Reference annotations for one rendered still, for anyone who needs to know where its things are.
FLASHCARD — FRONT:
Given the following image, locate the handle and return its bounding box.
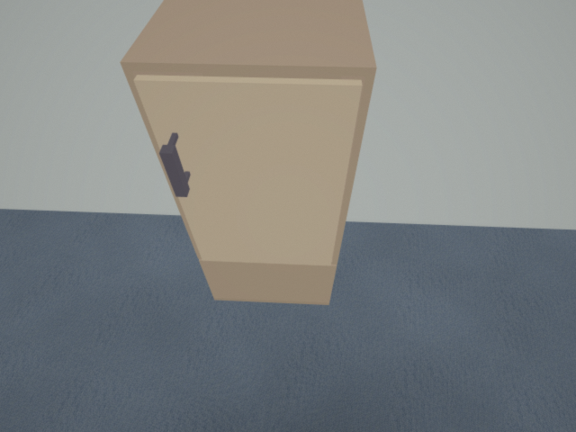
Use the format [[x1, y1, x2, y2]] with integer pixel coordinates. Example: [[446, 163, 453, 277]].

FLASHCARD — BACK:
[[159, 133, 190, 197]]

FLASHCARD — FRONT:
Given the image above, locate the cupboard door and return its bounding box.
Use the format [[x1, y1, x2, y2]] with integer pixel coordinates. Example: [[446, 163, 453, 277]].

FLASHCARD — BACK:
[[133, 75, 363, 266]]

